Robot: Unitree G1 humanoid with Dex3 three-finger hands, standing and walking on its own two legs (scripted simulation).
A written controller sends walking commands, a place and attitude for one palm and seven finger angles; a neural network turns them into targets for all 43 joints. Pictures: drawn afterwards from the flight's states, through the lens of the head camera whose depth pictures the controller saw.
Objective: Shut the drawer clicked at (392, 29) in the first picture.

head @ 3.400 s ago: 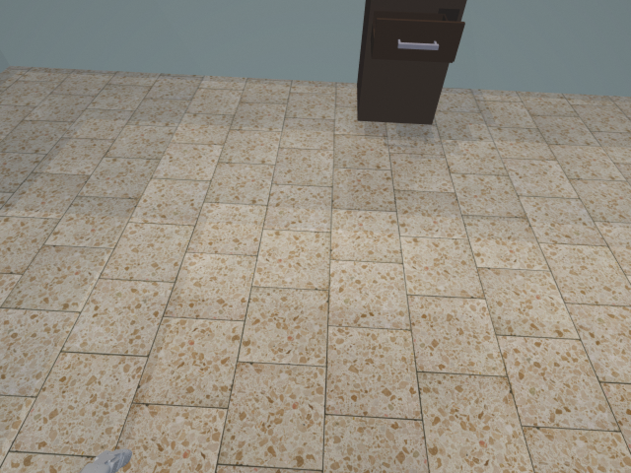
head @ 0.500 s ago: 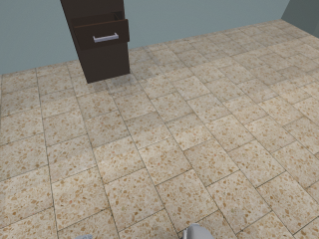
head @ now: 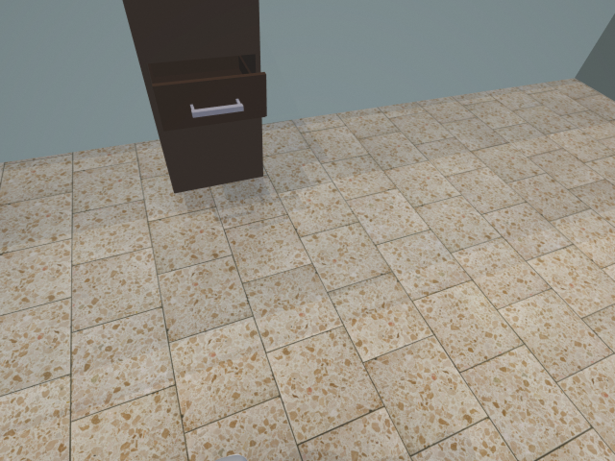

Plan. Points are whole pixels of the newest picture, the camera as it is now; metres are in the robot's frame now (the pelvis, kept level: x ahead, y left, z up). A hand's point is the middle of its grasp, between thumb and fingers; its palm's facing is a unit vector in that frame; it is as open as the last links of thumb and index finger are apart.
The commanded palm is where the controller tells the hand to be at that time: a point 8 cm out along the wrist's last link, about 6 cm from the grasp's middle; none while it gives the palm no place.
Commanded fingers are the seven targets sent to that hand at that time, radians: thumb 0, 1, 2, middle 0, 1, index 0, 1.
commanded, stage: walk to a spot facing it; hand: left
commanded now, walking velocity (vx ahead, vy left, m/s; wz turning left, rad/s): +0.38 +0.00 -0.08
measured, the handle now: (216, 107) +1.24 +0.39 -0.24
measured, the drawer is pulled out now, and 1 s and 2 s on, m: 0.16 0.16 0.16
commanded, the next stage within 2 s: turn to face it in 1.26 s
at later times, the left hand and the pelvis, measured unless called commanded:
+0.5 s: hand (232, 336) +0.35 +0.15 -0.16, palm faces -0.12 -0.98 -0.18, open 7.4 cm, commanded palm none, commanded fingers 0.00 0.90 0.90 -0.20 -0.30 -0.20 -0.30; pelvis +0.23 -0.01 +0.00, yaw -6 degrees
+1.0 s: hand (250, 320) +0.39 +0.13 -0.17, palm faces +0.10 -0.98 -0.15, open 7.3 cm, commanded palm none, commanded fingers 0.00 0.90 0.90 -0.20 -0.30 -0.20 -0.30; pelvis +0.44 -0.03 +0.01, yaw -1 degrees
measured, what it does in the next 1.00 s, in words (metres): walks ahead: left foot, then right foot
